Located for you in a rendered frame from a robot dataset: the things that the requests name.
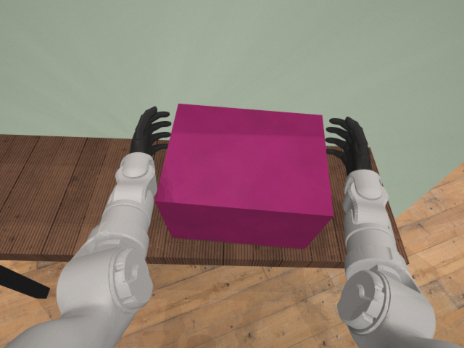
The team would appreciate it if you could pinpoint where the left robot upper arm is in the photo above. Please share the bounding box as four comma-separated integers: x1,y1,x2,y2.
5,246,153,348

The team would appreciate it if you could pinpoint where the carton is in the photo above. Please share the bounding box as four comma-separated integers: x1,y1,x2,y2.
154,104,334,249

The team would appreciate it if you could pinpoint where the right robot upper arm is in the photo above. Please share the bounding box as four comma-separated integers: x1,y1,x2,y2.
337,270,464,348

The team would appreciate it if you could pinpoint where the table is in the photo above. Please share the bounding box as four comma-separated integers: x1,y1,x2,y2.
0,134,410,299

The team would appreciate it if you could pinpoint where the robot left forearm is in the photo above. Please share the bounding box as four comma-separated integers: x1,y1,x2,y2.
57,152,157,310

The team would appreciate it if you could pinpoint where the left robot hand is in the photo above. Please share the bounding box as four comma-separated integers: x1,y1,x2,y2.
129,107,171,156

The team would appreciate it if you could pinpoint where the right robot hand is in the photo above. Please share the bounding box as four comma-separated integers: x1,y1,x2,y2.
325,117,372,176

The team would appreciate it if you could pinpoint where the robot right forearm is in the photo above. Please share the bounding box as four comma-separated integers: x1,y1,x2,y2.
342,170,436,333

